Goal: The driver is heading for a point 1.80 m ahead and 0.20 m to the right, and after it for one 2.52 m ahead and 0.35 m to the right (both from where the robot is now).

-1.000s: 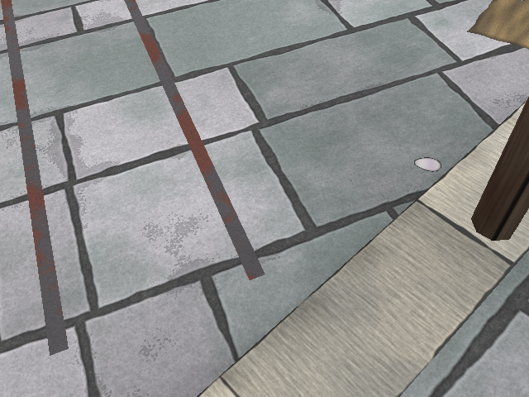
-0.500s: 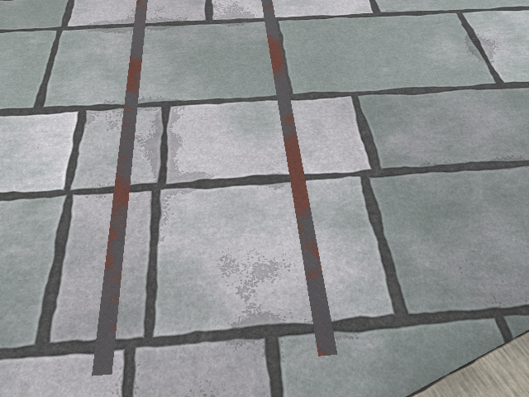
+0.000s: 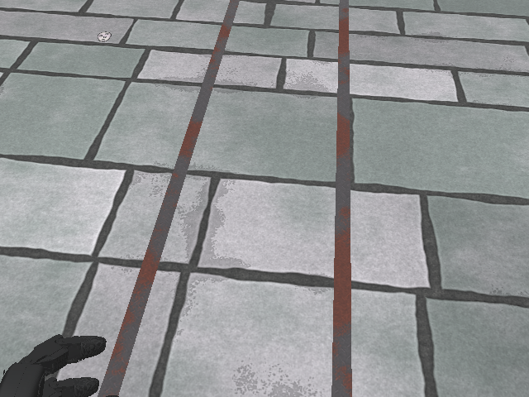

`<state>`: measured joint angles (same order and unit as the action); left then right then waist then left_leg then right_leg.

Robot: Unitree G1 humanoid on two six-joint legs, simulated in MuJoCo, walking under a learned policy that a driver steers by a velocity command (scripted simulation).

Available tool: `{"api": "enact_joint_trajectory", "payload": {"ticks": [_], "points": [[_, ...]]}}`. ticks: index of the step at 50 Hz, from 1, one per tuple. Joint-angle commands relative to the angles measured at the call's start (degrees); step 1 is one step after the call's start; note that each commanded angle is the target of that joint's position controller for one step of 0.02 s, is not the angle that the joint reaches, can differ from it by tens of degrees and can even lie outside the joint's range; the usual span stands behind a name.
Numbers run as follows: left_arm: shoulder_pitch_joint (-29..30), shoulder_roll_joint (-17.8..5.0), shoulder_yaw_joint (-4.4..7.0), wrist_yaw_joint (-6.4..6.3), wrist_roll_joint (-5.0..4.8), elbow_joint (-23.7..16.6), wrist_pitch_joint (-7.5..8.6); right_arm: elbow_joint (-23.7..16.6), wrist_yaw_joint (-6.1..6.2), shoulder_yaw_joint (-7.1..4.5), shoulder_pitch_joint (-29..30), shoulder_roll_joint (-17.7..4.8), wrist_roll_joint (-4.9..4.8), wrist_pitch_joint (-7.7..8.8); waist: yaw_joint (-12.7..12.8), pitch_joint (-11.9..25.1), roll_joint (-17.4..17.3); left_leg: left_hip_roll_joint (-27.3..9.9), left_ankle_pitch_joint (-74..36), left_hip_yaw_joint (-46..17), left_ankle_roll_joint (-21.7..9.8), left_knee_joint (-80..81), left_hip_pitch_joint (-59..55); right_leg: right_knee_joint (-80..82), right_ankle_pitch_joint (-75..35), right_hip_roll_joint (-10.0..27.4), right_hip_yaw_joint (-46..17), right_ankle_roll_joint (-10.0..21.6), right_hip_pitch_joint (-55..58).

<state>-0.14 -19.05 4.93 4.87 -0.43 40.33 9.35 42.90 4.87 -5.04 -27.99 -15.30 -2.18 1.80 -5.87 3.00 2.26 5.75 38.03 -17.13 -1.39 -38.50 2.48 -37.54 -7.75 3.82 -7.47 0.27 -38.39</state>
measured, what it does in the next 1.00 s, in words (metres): goes down: right foot 0.15 m lower, then left foot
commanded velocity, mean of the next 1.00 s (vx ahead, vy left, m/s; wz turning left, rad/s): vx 0.50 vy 0.00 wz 0.10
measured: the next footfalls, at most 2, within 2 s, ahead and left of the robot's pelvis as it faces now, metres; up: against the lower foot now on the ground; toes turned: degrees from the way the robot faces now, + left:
right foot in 0.12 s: +0.26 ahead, -0.22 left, -0.15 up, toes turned +3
left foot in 0.68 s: +0.57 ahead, +0.01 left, -0.15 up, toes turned +3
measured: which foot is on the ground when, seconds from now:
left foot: down 0.00-0.12, up 0.14-0.66, down 0.68-1.00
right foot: up 0.00-0.10, down 0.12-0.70, up 0.72-1.00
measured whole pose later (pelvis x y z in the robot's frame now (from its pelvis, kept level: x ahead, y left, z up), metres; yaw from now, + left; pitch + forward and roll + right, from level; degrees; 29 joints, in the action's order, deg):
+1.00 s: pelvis +0.57 -0.08 -0.09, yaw +3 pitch +2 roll +2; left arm -6.7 -16.8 3.7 0.1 -0.1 47.6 3.6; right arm 49.5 -0.5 -4.0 -20.7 -14.5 -0.3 4.6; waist -3.3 -0.7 2.4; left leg 3.9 10.4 1.6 -3.1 -14.3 5.7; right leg -43.7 1.3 7.0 -3.4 -0.4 -39.3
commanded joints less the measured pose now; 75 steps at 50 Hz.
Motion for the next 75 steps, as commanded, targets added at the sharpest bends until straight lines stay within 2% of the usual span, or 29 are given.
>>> {"api": "enact_joint_trajectory", "payload": {"ticks": [1, 3, 5, 6, 7, 8, 9, 10, 11, 13, 16, 22, 30, 32, 34, 35, 36, 37, 40, 44, 54, 57, 59, 60, 61, 63, 65, 69, 75], "points": [[1.8, -0.9, -0.59, 1.69, 0.35, -3.2, 0.1, -4.4, 0.42, -2.4, 4.4, -9.6, 1.68, 0.12, 1.8, -5.4, -5.1, -8.7, -10.9, -5.9, -6.7, 5.7, 22.7, 1.9, -23.0, -0.7, 1.4, -0.4, 21.1], [-11.4, -4.1, 1.19, -0.39, -1.65, 1.6, -1.97, -3.8, -0.97, -1.39, 6.4, -7.1, 1.24, 0.44, 8.5, -3.5, -5.7, -6.3, -11.9, -2.6, -3.8, -6.8, 17.2, 5.9, -19.0, 1.1, 1.3, -2.1, 28.9], [-27.1, -9.5, 3.66, -1.33, -1.38, 7.1, -2.63, -1.8, -2.53, -1.39, 8.5, -9.1, 1.42, 0.84, 17.4, 1.1, -4.4, -5.3, -28.5, 1.8, 1.4, -28.6, 14.6, 8.9, -15.2, 1.2, 5.9, -3.1, 41.8], [-34.6, -10.0, 3.42, -1.3, 0.1, 10.2, -2.74, 0.4, -3.36, -0.81, 6.3, -5.6, 1.35, 1.65, 20.2, 1.6, 3.5, -0.1, -7.9, 2.8, 4.2, -50.9, 23.1, 8.6, -12.6, 5.0, 2.3, -0.8, 50.2], [-35.7, -11.5, 1.19, -0.33, 2.62, 12.1, -2.36, 1.7, -3.91, 1.0, -5.2, 4.3, 1.47, 2.15, 12.6, 4.7, 22.8, 4.1, 17.5, -1.7, 5.2, -75.7, 39.4, -5.3, -30.0, 8.0, -3.5, -1.4, 59.0], [-33.5, -13.1, 1.48, 0.19, 2.38, 12.4, -3.88, 2.5, -3.93, 1.97, -17.8, 5.4, -0.26, 2.7, 4.9, 10.3, 35.2, 3.4, 14.9, -0.4, 5.6, -83.8, 43.4, -0.8, -35.2, 13.2, -17.0, 2.6, 58.1], [-33.4, -16.1, 3.0, 0.29, 0.87, 14.0, -5.19, -0.2, -2.77, 1.8, -15.9, 2.1, -2.89, 2.67, 4.0, 13.9, 28.0, 2.8, 6.9, 4.6, 5.4, -85.8, 49.1, 13.7, 3.8, 21.2, -35.1, 11.2, 56.0], [-26.1, -8.1, 0.7, -0.49, 0.27, 11.2, -5.59, -0.9, -1.32, 1.29, -4.7, -2.6, -2.76, 1.72, 5.7, 7.7, 6.4, -3.5, -5.8, 9.9, 2.6, -72.4, 49.6, 23.5, 30.4, 17.4, -35.1, 9.1, 46.4], [-18.4, -9.3, 0.72, -1.24, 1.36, 9.9, -4.62, -2.6, -0.85, 1.27, 0.6, -3.7, -3.69, 1.17, 4.2, 3.0, 9.4, -5.9, -13.1, 8.3, 0.5, -70.9, 49.3, 24.8, 36.5, 21.0, -39.9, 11.8, 35.0], [-10.3, -4.1, -1.18, -2.5, 2.25, 8.4, -2.26, -3.6, -1.27, 0.12, 7.3, -7.3, -0.22, 0.03, 2.4, -3.4, 3.3, -12.3, -23.6, 4.4, -3.0, -53.2, 41.3, 21.9, 34.1, 17.1, -29.7, 9.9, 16.8], [-16.3, -3.3, -1.6, -4.65, 1.77, 11.4, -2.22, -5.2, -2.32, 0.47, 13.4, -3.2, 2.75, 0.93, 4.6, -6.3, 6.0, -13.2, -31.7, 8.9, 0.1, -32.9, 39.2, 24.6, 20.1, 9.1, -13.6, 10.6, 15.6], [-27.8, -2.4, -1.45, -6.36, -0.65, 14.0, -3.99, -8.0, -4.47, 1.65, 25.3, 0.2, 1.87, 2.1, 9.5, -5.6, 0.0, -10.7, -45.2, 13.8, 2.4, -4.6, 39.6, 26.8, 1.6, 8.3, -3.8, 8.6, 30.3], [-32.2, -2.3, -1.08, -6.26, -0.35, 15.4, -6.69, -12.4, -7.4, 1.91, 38.0, 0.9, 0.71, 3.69, 12.5, -9.5, 1.7, -7.0, -36.8, 17.6, 0.1, 7.0, 39.4, 21.9, -4.5, 10.0, -1.2, 9.5, 43.1], [-29.9, -4.0, -0.57, -6.15, -0.31, 14.7, -7.05, -11.8, -7.63, 1.32, 34.5, -0.8, 1.01, 4.12, 9.5, -6.3, 4.0, -4.4, -32.1, 19.8, -2.3, 9.9, 30.3, 16.2, -19.4, 9.5, -0.1, 8.8, 43.3], [-26.0, -4.4, -0.61, -5.97, -0.26, 13.0, -6.71, -7.0, -6.78, -1.08, 16.3, -6.2, 1.8, 4.2, -0.1, 5.7, 4.5, -6.2, -39.2, 16.9, -7.4, 9.9, 0.6, -2.2, -27.6, 6.1, 2.8, 6.1, 32.4], [-26.5, -1.1, -1.7, -5.88, 1.64, 10.8, -5.61, -4.6, -5.92, -2.61, 4.5, -12.5, 2.58, 3.67, -2.7, 16.8, -5.7, -20.5, -44.7, -0.3, -13.1, 6.5, -22.2, -22.6, -1.9, 0.0, 5.9, 3.6, 15.1], [-31.5, 2.6, -2.96, -4.76, 0.24, 11.5, -4.07, -2.5, -6.28, -2.37, 2.3, -12.1, 1.28, 3.24, -0.5, 24.5, -18.3, -30.5, -33.5, -24.1, -21.0, 15.3, -32.9, -37.1, 39.8, -6.7, 2.3, 1.6, -0.5], [-26.4, -3.7, -1.02, -4.45, -1.39, 10.9, -3.09, -2.4, -6.04, -1.3, 4.3, -8.0, 1.46, 2.66, -1.6, 15.8, -11.8, -27.4, -25.3, -21.0, -18.4, 18.5, -27.5, -39.7, 39.3, -3.2, -0.1, 1.8, -7.7], [-17.4, -2.8, -0.26, -5.12, -0.38, 8.4, -3.91, -3.3, -6.34, 0.22, 16.9, -3.7, 2.36, 3.38, 5.0, -0.9, -3.7, -19.9, -34.4, -2.5, -13.1, 25.1, 0.4, -28.8, 27.4, 2.9, 2.9, 1.2, -1.5], [-17.8, 0.5, -0.66, -5.36, 0.11, 7.8, -6.02, -1.1, -6.19, -0.13, 17.1, -5.0, 2.31, 4.34, 8.2, -2.5, -6.0, -18.1, -36.5, 4.5, -13.7, 30.8, 10.8, -21.4, 21.2, 4.1, 3.6, -0.3, 3.8], [1.9, -0.2, -1.82, -3.18, -0.35, 1.3, -4.76, 5.6, -4.99, -0.8, 6.7, -9.1, 0.63, 3.46, 2.4, -6.6, -5.9, -18.3, -34.7, 10.8, -9.6, 28.4, 3.9, 5.9, 4.3, 0.6, 5.6, 0.1, 5.0], [0.8, -1.9, -1.48, -2.67, -0.5, 0.7, -4.14, 6.8, -4.79, -1.12, 6.5, -10.2, 0.62, 2.52, 4.1, -5.6, -7.2, -20.4, -40.3, 9.7, -8.1, 23.8, -1.2, 8.9, 11.4, -0.6, 6.8, 2.4, 8.6], [-11.4, -6.0, 0.55, -3.11, 0.16, 4.2, -3.75, 6.7, -4.47, -0.35, 7.3, -8.7, 0.99, 1.97, 10.1, 1.8, -6.2, -15.6, -55.6, 13.8, -5.0, 8.0, 0.8, 10.5, 9.8, -2.3, 8.4, 5.5, 26.5], [-21.1, -11.0, 1.67, -3.51, 1.26, 5.7, -3.68, 4.9, -4.09, 0.96, 6.6, -5.9, 2.59, 1.96, 12.8, 11.7, 1.4, -11.1, -42.2, 17.4, -2.0, -10.7, 10.8, 7.9, -3.1, 8.9, -3.5, 9.3, 43.2], [-22.0, -13.7, 2.17, -3.03, 1.55, 7.0, -4.18, 5.5, -4.36, 2.62, -1.7, 0.2, 2.18, 2.83, 8.8, 18.6, 17.4, -1.4, -5.1, 16.2, 1.8, -28.5, 30.6, 13.7, -4.9, 20.0, -26.8, 19.0, 58.8], [-17.4, -5.5, -0.19, -2.91, 0.38, 5.5, -4.35, 5.7, -4.3, 0.48, 5.3, -8.6, 0.51, 3.55, 10.4, 10.5, 6.0, -5.7, -5.1, 10.1, 1.6, -35.4, 36.7, 14.5, -14.3, 16.8, -16.9, 16.0, 50.3], [-10.8, -2.7, -1.05, -2.89, 0.64, 4.9, -4.4, 5.1, -3.39, 0.4, 9.9, -7.3, 1.52, 2.62, 7.4, 4.2, 0.0, -10.0, -11.6, 12.8, 2.4, -28.9, 33.6, 16.5, -22.4, 12.4, -7.2, 13.7, 38.2], [-7.7, -1.4, -1.66, -3.38, 1.87, 6.7, -3.97, 5.5, -2.9, 1.03, 8.7, -2.9, 1.95, 0.18, 3.3, 4.0, 3.0, -11.0, -18.3, 13.5, 3.6, -16.4, 22.3, 20.2, -28.8, 9.3, 0.7, 13.7, 27.9], [-8.4, -3.7, -1.34, -4.38, 1.33, 10.0, -5.69, 5.2, -2.86, 1.16, 15.3, -4.0, 1.93, -1.35, 5.0, 3.6, 3.1, -9.9, -29.3, 14.7, 3.7, -0.1, 15.3, 22.1, -16.8, 7.9, 3.5, 12.1, 26.6]]}}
